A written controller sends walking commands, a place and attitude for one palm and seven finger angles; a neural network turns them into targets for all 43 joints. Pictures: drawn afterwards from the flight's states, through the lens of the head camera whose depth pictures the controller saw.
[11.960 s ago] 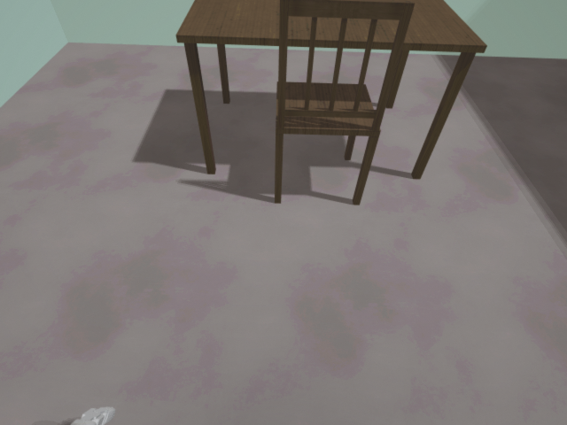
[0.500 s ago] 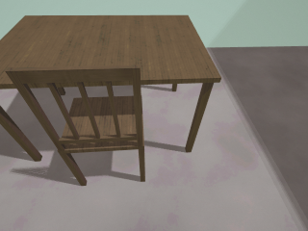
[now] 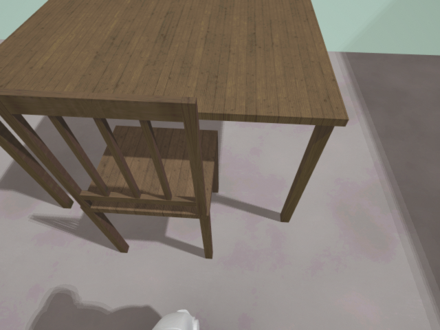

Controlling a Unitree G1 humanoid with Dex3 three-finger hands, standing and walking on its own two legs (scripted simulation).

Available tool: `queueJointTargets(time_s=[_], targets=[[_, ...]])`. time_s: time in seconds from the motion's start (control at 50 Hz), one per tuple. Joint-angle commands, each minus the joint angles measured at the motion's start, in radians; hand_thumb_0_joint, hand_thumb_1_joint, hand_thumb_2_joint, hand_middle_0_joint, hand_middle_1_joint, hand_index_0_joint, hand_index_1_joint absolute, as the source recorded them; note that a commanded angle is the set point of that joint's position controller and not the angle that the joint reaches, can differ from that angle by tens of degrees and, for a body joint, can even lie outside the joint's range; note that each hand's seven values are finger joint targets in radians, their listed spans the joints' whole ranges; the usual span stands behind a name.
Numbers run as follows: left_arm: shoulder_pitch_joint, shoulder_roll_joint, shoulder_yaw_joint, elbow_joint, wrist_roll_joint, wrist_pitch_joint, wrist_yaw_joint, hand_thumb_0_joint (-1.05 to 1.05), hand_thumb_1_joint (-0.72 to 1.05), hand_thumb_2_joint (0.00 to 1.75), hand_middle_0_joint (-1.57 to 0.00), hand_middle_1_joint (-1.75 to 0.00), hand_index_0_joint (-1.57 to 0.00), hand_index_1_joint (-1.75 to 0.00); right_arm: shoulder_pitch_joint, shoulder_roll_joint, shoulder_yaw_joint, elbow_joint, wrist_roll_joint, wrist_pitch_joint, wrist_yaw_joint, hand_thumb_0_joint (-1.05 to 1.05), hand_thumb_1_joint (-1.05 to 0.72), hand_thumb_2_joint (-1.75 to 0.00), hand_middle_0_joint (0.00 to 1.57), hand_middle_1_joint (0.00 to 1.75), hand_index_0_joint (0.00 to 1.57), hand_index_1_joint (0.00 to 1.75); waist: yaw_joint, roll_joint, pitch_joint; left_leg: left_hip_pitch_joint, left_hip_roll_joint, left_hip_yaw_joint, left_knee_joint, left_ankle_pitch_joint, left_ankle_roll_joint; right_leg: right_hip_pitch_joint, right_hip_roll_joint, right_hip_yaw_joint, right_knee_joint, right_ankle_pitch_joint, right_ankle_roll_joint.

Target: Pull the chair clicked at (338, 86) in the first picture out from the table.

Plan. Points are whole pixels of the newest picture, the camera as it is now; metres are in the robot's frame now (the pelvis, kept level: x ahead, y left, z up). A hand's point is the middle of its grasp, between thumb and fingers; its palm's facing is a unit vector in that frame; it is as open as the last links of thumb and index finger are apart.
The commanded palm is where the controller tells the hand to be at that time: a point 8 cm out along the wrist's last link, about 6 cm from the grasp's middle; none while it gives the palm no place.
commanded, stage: shuffle to correct the standing spot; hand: left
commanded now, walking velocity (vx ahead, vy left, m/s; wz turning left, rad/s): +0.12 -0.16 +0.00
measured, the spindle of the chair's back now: (121, 163) +0.49 +0.29 -0.07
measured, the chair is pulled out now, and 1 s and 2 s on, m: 0.00 0.00 0.00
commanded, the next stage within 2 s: come to a stop and stand still in 0.96 s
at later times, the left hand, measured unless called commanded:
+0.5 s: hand (180, 311) +0.18 +0.10 -0.17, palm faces +0.00 -0.97 -0.25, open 7.3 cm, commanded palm none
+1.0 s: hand (197, 324) +0.16 +0.06 -0.17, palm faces +0.07 -0.97 -0.22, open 7.3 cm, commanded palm none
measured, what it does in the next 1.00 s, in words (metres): steps to the right: left foot, then right foot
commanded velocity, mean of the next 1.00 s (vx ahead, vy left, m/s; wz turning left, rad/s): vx -0.12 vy -0.06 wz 0.00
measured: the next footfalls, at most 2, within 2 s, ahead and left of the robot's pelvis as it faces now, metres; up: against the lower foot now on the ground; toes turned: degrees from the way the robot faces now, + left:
left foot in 0.06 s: +0.11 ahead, +0.07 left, +0.00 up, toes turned +9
right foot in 0.46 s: +0.22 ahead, -0.24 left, +0.00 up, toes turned -6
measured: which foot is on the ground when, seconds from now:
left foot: up 0.00-0.04, down 0.06-0.46, up 0.48-0.74, down 0.76-1.00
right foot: down 0.00-0.08, up 0.10-0.44, down 0.46-0.76, up 0.78-1.00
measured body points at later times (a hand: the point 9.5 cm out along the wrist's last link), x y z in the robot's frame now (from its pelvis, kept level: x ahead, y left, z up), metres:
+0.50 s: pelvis +0.13 -0.10 -0.01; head +0.17 -0.11 +0.44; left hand +0.18 +0.15 -0.15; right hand +0.14 -0.34 -0.17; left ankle +0.07 +0.06 -0.72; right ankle +0.18 -0.23 -0.73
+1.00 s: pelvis +0.09 -0.13 +0.01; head +0.15 -0.11 +0.45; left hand +0.15 +0.12 -0.15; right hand +0.17 -0.36 -0.14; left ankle +0.12 -0.05 -0.73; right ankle +0.04 -0.27 -0.66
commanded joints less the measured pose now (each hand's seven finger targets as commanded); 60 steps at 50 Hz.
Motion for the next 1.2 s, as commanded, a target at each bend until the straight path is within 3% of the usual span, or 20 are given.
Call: queueJointTargets(time_s=[0.0,0.02,0.04,0.06,0.12,0.18,0.38,0.42,0.44,0.46,0.54,0.7,0.76,0.86,0.98,1.08,1.1,1.12,1.14,1.18], targets=[[0.068,0.18,0.031,-0.009,-0.01,0.003,0.0,0.0,0.9,0.9,-0.2,-0.3,-0.2,-0.3,0.194,-0.052,-0.005,0.0,-0.004,-0.027,-0.018,0.0,-0.9,-0.9,0.2,0.3,0.2,0.3,-0.105,-0.16,-0.076,0.269,-0.082,0.077,-0.245,0.154,0.036,-0.026,-0.18,0.071,0.299,1.331,0.026],[0.054,0.175,0.031,-0.023,-0.013,0.006,-0.006,0.0,0.9,0.9,-0.2,-0.3,-0.2,-0.3,0.302,-0.102,-0.02,0.026,-0.006,-0.028,-0.025,0.0,-0.9,-0.9,0.2,0.3,0.2,0.3,-0.151,-0.117,-0.153,0.513,0.022,-0.044,-0.291,0.36,0.078,-0.2,-0.164,0.08,0.488,1.095,0.047],[0.059,0.122,0.027,-0.053,-0.031,0.01,-0.012,0.0,0.9,0.9,-0.2,-0.3,-0.2,-0.3,0.384,-0.188,-0.044,0.032,-0.018,-0.028,-0.036,0.0,-0.9,-0.9,0.2,0.3,0.2,0.3,-0.171,0.094,-0.227,0.726,0.335,-0.423,-0.329,0.689,0.223,-0.498,-0.063,0.057,0.846,0.328,0.084],[0.052,0.124,0.026,-0.083,-0.021,0.018,-0.005,0.0,0.9,0.9,-0.2,-0.3,-0.2,-0.3,0.382,-0.223,-0.037,0.026,0.005,-0.023,-0.037,0.0,-0.9,-0.9,0.2,0.3,0.2,0.3,-0.137,0.095,-0.216,0.634,0.491,-0.602,-0.437,0.775,0.305,-0.562,-0.024,0.176,1.049,-0.133,0.062],[0.016,0.111,0.047,-0.084,0.013,0.049,-0.02,0.0,0.9,0.9,-0.2,-0.3,-0.2,-0.3,0.136,-0.102,-0.006,-0.026,0.008,-0.041,-0.038,0.0,-0.9,-0.9,0.2,0.3,0.2,0.3,-0.016,0.082,0.076,0.262,0.368,-0.364,-0.559,0.476,0.175,-0.613,-0.131,0.239,0.992,0.057,0.086],[0.064,0.097,0.057,-0.08,0.01,0.081,-0.038,0.0,0.9,0.9,-0.2,-0.3,-0.2,-0.3,0.057,-0.103,-0.01,-0.057,0.003,-0.049,-0.026,0.0,-0.9,-0.9,0.2,0.3,0.2,0.3,0.037,0.103,0.019,0.146,0.273,-0.14,-0.554,0.42,0.112,-0.495,-0.15,0.215,0.843,0.146,0.11],[-0.089,0.166,0.074,-0.151,0.0,0.07,-0.046,0.0,0.9,0.9,-0.2,-0.3,-0.2,-0.3,0.071,-0.2,-0.07,-0.08,-0.012,0.001,-0.013,0.0,-0.9,-0.9,0.2,0.3,0.2,0.3,-0.011,0.161,-0.049,0.266,0.241,-0.107,-0.352,0.432,0.036,-0.333,-0.111,0.071,0.241,0.231,0.12],[-0.012,0.257,0.091,-0.127,0.007,0.049,-0.039,0.0,0.9,0.9,-0.2,-0.3,-0.2,-0.3,0.105,-0.16,-0.069,-0.081,-0.007,0.009,-0.008,0.0,-0.9,-0.9,0.2,0.3,0.2,0.3,0.014,-0.031,-0.11,0.177,0.12,-0.033,-0.116,0.229,-0.042,-0.146,-0.18,0.155,0.104,0.588,0.094],[0.002,0.341,0.107,-0.124,0.015,0.045,-0.027,0.0,0.9,0.9,-0.2,-0.3,-0.2,-0.3,0.148,-0.071,-0.051,-0.092,0.001,0.012,-0.005,0.0,-0.9,-0.9,0.2,0.3,0.2,0.3,0.016,-0.309,-0.172,0.021,-0.01,0.016,0.092,-0.224,-0.08,-0.016,-0.376,0.356,0.099,0.942,-0.007],[0.007,0.343,0.1,-0.134,0.006,0.048,-0.02,0.0,0.9,0.9,-0.2,-0.3,-0.2,-0.3,0.145,-0.06,-0.04,-0.105,0.013,0.024,-0.02,0.0,-0.9,-0.9,0.2,0.3,0.2,0.3,0.028,-0.287,-0.233,0.062,-0.006,-0.09,0.222,-0.359,-0.065,-0.064,-0.436,0.359,0.077,1.014,-0.086],[-0.175,0.256,0.081,-0.185,0.008,0.06,0.006,0.0,0.9,0.9,-0.2,-0.3,-0.2,-0.3,0.119,-0.079,-0.041,-0.092,0.017,0.036,-0.018,0.0,-0.9,-0.9,0.2,0.3,0.2,0.3,-0.016,-0.279,-0.146,0.024,0.026,-0.133,0.359,-0.237,-0.062,-0.162,-0.36,0.249,0.088,0.916,-0.112],[-0.221,0.263,0.087,-0.202,-0.015,0.071,0.007,0.0,0.9,0.9,-0.2,-0.3,-0.2,-0.3,0.171,-0.046,-0.022,-0.082,0.014,0.035,-0.007,0.0,-0.9,-0.9,0.2,0.3,0.2,0.3,-0.042,-0.09,-0.131,0.3,0.0,-0.087,-0.309,0.093,-0.064,-0.267,-0.337,0.248,0.16,0.642,-0.06],[-0.247,0.191,0.078,-0.242,-0.023,0.092,0.004,0.0,0.9,0.9,-0.2,-0.3,-0.2,-0.3,0.092,-0.205,-0.047,-0.145,-0.007,0.028,-0.013,0.0,-0.9,-0.9,0.2,0.3,0.2,0.3,-0.04,0.298,-0.049,0.219,0.389,-0.469,-0.526,0.658,0.181,-0.452,-0.074,0.144,0.591,-0.176,0.105],[-0.215,0.198,0.095,-0.202,-0.01,0.1,0.004,0.0,0.9,0.9,-0.2,-0.3,-0.2,-0.3,-0.012,-0.147,-0.031,-0.175,-0.011,0.023,-0.025,0.0,-0.9,-0.9,0.2,0.3,0.2,0.3,0.003,0.113,-0.069,0.337,0.237,-0.232,-0.413,0.84,0.148,-0.533,-0.059,0.231,0.862,-0.071,0.124],[-0.261,0.183,0.083,-0.218,-0.014,0.097,0.004,0.0,0.9,0.9,-0.2,-0.3,-0.2,-0.3,0.052,-0.184,-0.055,-0.157,-0.009,0.039,-0.017,0.0,-0.9,-0.9,0.2,0.3,0.2,0.3,-0.046,0.151,-0.162,0.516,0.246,-0.245,-0.38,0.846,0.152,-0.47,-0.067,0.17,0.568,-0.131,0.139],[-0.121,0.2,0.082,-0.17,-0.01,0.083,0.005,0.0,0.9,0.9,-0.2,-0.3,-0.2,-0.3,0.005,-0.191,-0.062,-0.165,0.001,0.053,0.004,0.0,-0.9,-0.9,0.2,0.3,0.2,0.3,0.008,0.144,-0.19,0.363,0.186,-0.202,-0.341,0.515,0.073,-0.195,-0.072,0.109,0.129,0.157,0.117],[-0.098,0.227,0.081,-0.163,-0.002,0.077,0.009,0.0,0.9,0.9,-0.2,-0.3,-0.2,-0.3,0.013,-0.15,-0.057,-0.17,0.008,0.054,0.011,0.0,-0.9,-0.9,0.2,0.3,0.2,0.3,0.019,0.026,-0.169,0.267,0.116,-0.17,-0.292,0.274,0.018,-0.122,-0.13,0.167,-0.013,0.243,0.103],[-0.105,0.309,0.091,-0.167,0.011,0.065,0.014,0.0,0.9,0.9,-0.2,-0.3,-0.2,-0.3,0.019,-0.084,-0.046,-0.189,0.012,0.055,0.018,0.0,-0.9,-0.9,0.2,0.3,0.2,0.3,0.013,-0.23,-0.128,0.077,-0.008,-0.091,-0.149,-0.038,-0.053,-0.073,-0.349,0.436,-0.086,0.34,0.022],[-0.131,0.349,0.096,-0.184,0.006,0.064,0.017,0.0,0.9,0.9,-0.2,-0.3,-0.2,-0.3,-0.047,-0.098,-0.046,-0.216,0.006,0.069,0.017,0.0,-0.9,-0.9,0.2,0.3,0.2,0.3,0.041,-0.27,-0.067,0.029,-0.044,-0.136,0.035,-0.229,-0.08,-0.208,-0.503,0.554,-0.117,0.408,-0.086],[-0.196,0.315,0.094,-0.195,0.006,0.054,0.024,0.0,0.9,0.9,-0.2,-0.3,-0.2,-0.3,-0.059,-0.105,-0.044,-0.199,-0.007,0.083,0.022,0.0,-0.9,-0.9,0.2,0.3,0.2,0.3,0.008,-0.212,-0.008,-0.018,-0.016,-0.228,0.203,-0.148,-0.071,-0.284,-0.437,0.478,-0.118,0.296,-0.09]])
